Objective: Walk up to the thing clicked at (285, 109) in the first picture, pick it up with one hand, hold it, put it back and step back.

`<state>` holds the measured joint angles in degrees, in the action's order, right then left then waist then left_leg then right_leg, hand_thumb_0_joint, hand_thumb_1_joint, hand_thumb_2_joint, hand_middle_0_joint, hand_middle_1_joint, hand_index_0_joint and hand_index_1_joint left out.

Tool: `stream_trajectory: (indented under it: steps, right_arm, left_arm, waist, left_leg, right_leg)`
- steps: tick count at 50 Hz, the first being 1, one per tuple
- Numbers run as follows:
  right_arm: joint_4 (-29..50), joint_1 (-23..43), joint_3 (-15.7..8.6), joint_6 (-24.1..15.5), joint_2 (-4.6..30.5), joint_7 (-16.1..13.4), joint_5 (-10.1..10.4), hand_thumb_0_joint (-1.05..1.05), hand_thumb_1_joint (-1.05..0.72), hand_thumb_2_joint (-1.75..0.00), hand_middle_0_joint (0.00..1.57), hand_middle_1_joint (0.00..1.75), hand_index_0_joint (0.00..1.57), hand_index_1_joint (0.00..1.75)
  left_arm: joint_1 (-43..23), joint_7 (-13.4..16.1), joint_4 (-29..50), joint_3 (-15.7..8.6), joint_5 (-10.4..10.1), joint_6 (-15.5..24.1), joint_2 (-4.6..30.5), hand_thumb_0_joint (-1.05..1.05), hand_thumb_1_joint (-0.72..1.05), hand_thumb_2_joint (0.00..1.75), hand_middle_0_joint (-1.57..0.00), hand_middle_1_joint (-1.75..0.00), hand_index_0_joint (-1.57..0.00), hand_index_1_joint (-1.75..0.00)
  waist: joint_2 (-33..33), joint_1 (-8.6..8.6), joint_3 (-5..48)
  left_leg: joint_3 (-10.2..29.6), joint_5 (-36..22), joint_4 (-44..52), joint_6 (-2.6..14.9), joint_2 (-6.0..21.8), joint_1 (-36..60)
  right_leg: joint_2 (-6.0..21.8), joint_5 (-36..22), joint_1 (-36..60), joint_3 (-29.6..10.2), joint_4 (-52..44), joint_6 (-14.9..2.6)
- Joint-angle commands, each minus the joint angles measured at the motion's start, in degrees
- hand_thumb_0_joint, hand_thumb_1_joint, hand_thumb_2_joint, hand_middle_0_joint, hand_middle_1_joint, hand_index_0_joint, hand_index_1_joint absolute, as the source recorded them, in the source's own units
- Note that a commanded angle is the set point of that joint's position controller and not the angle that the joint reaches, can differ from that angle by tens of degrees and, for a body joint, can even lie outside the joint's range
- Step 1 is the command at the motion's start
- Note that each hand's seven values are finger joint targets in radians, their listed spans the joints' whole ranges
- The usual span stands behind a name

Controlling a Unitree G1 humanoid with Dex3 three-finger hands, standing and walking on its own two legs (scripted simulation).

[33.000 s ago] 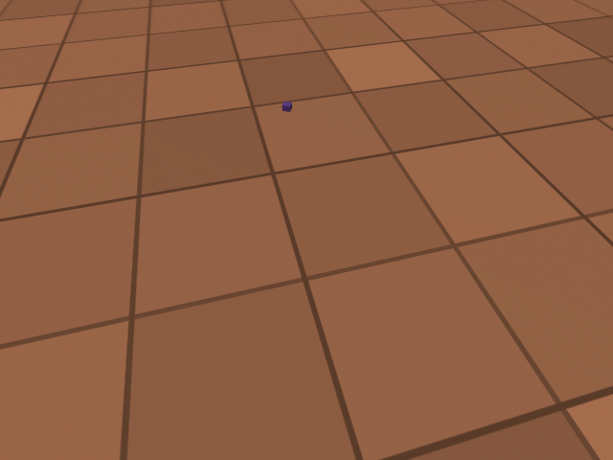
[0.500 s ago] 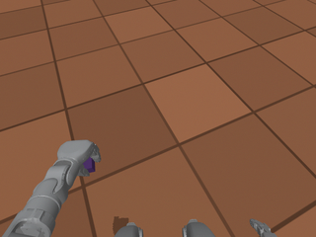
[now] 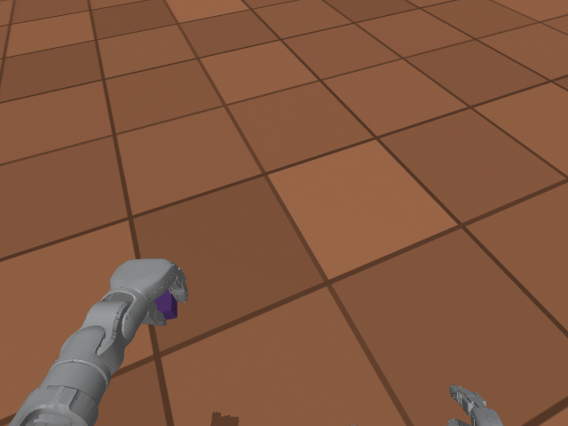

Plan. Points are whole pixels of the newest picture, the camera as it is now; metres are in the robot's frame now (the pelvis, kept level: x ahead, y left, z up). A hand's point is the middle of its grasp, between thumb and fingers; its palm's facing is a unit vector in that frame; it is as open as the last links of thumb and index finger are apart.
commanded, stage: hold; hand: left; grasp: from above
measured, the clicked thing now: (159, 302) +0.33 +0.23 -0.08
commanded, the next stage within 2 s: crouch in 1.48 s
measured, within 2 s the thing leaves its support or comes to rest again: neither
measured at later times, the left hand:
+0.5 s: hand (151, 310) +0.29 +0.22 -0.03, palm faces -0.45 -0.02 -0.89, open 5.9 cm
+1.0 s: hand (155, 313) +0.28 +0.20 -0.01, palm faces -0.45 -0.02 -0.89, open 5.8 cm
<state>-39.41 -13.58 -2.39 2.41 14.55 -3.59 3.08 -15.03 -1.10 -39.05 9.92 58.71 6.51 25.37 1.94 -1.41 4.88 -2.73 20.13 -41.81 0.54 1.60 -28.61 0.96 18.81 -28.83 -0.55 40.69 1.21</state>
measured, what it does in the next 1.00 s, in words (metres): stands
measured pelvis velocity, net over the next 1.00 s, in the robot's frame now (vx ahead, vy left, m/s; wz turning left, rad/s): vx -0.01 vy -0.01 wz -0.01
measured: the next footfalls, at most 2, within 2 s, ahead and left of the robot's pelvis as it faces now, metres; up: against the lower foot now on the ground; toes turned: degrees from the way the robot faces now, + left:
none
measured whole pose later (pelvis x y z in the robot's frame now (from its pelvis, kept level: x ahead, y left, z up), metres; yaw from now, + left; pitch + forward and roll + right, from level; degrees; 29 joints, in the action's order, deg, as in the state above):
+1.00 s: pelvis -0.01 -0.01 +0.02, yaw +0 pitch +2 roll +1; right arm -37.5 -11.0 -1.0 3.8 14.7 -5.2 4.2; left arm -11.2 -4.7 -31.0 11.2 56.6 5.4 24.9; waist 3.0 0.1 1.4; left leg -3.3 14.9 -32.3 0.0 1.2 -19.2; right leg 1.1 14.8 -20.7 -1.0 33.7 0.6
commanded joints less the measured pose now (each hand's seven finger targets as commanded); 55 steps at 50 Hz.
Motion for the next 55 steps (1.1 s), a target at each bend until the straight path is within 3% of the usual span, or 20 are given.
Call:
stream_trajectory:
  steps: [1, 23, 32, 38, 50, 55]
  right_arm:
    - [7.3, 2.4, -2.4, -1.5, 8.0, -0.4, -0.1, 0.00, -0.90, -0.90, 0.20, 0.30, 0.20, 0.30]
    - [8.6, 4.8, -1.9, -1.2, 7.7, -1.1, 0.5, 0.00, -0.91, -0.90, 0.20, 0.30, 0.20, 0.30]
    - [9.2, 6.1, -1.5, -0.9, 7.5, -1.4, 0.6, 0.00, -0.91, -0.90, 0.20, 0.30, 0.20, 0.30]
    - [9.8, 7.3, -1.3, -1.1, 7.3, -1.5, 0.8, 0.00, -0.91, -0.90, 0.20, 0.30, 0.20, 0.30]
    - [10.0, 8.3, -0.8, -0.9, 7.0, -1.9, 0.9, 0.00, -0.91, -0.90, 0.20, 0.30, 0.20, 0.30]
    - [9.8, 8.6, -0.7, -0.7, 6.8, -2.0, 1.0, 0.00, -0.91, -0.90, 0.20, 0.30, 0.20, 0.30]
  left_arm:
    - [-16.8, 1.4, 12.5, -5.3, -0.6, 0.4, 11.7, 0.00, 0.75, 0.27, -1.09, -0.24, -1.12, -0.21]
    - [-14.7, -0.2, 15.9, -6.1, -1.6, -0.1, 12.3, 0.00, 0.75, 0.29, -1.10, -0.26, -1.13, -0.23]
    - [-14.7, -0.8, 17.0, -5.2, -1.8, -0.5, 11.8, 0.00, 0.76, 0.28, -1.11, -0.25, -1.14, -0.22]
    - [-14.4, -1.4, 17.0, -5.7, -2.7, -0.3, 11.9, 0.00, 0.75, 0.25, -1.09, -0.26, -1.13, -0.22]
    - [-14.2, -1.4, 20.1, -5.3, -2.6, -0.8, 11.6, 0.00, 0.76, 0.23, -1.09, -0.25, -1.13, -0.21]
    - [-12.7, -1.1, 16.8, -5.9, -2.4, -0.9, 11.7, 0.00, 0.80, 0.25, -1.11, -0.28, -1.15, -0.23]
  waist:
    - [0.4, 0.07, 13.3]
    - [-0.6, 1.18, 12.3]
    - [-0.8, 0.94, 10.3]
    - [-1.3, 1.67, 8.7]
    - [-1.5, 1.51, 9.0]
    - [-2.7, 1.75, 8.0]
  left_leg:
    - [1.6, -14.8, 6.2, -0.06, -2.0, 9.6]
    - [0.9, -14.0, 9.4, 0.30, -2.3, 12.7]
    - [0.9, -11.9, 11.3, 0.51, -2.3, 13.5]
    - [0.8, -9.3, 12.8, 0.50, -2.4, 13.4]
    - [0.3, -9.9, 14.3, 0.66, -2.7, 16.4]
    - [0.3, -10.7, 14.6, 0.73, -2.8, 16.0]
  right_leg:
    - [-3.2, -11.8, 5.0, 0.5, -5.8, -2.20]
    - [-2.8, -10.9, 8.4, 0.0, -8.7, -1.92]
    - [-2.6, -9.0, 8.8, -0.2, -10.5, -1.88]
    - [-2.5, -6.4, 9.8, -0.2, -12.1, -1.78]
    - [-2.1, -7.1, 11.2, -0.7, -14.2, -1.53]
    - [-2.1, -7.8, 11.7, -0.6, -14.7, -1.46]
